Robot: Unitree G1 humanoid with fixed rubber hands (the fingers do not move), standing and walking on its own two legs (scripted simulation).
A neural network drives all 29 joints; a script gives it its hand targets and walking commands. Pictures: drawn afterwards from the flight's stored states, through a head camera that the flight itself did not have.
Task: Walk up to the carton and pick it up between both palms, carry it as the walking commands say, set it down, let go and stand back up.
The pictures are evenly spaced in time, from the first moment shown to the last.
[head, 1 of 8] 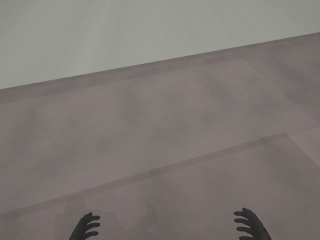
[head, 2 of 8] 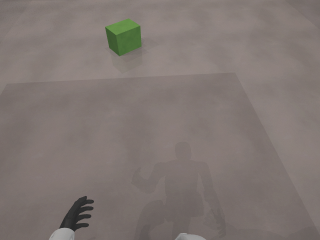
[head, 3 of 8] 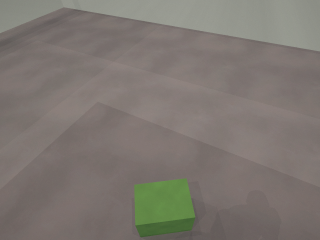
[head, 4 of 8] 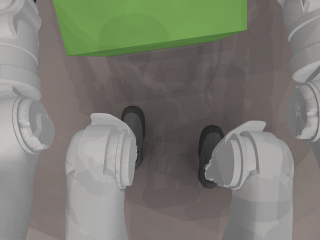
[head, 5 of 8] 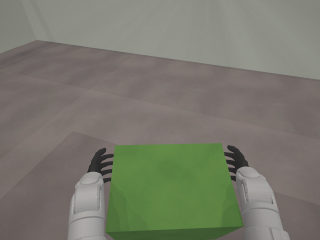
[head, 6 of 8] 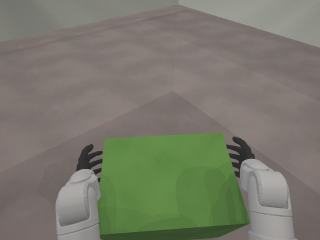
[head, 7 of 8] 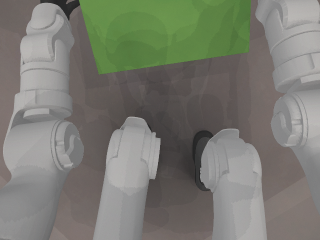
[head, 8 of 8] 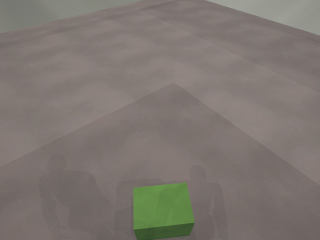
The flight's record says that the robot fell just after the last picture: no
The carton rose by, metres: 0.65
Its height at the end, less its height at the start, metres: +0.00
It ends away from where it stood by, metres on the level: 1.29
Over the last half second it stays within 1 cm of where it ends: yes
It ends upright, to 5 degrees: yes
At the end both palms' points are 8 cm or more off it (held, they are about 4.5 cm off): yes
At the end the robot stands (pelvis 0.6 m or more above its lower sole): yes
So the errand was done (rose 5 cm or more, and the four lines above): yes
